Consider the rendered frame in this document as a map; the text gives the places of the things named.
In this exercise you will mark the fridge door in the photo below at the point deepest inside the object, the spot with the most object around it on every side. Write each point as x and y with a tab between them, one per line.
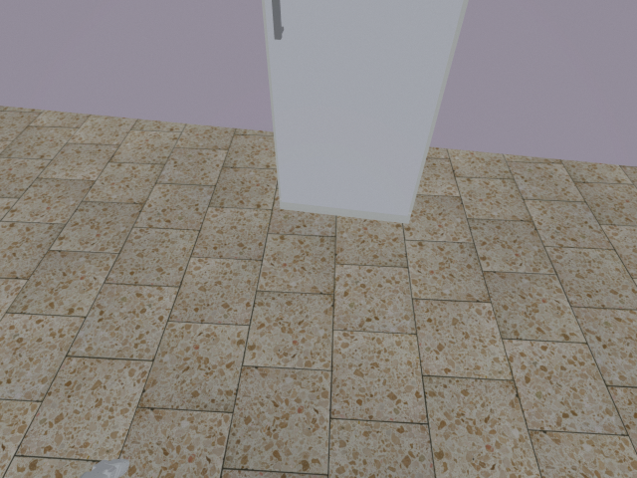
355	86

